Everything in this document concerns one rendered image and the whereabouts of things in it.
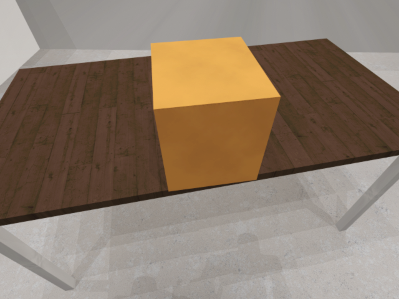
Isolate carton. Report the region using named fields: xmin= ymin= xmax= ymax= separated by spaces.
xmin=151 ymin=37 xmax=281 ymax=192

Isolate table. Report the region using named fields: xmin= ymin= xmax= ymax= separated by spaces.
xmin=0 ymin=39 xmax=399 ymax=291

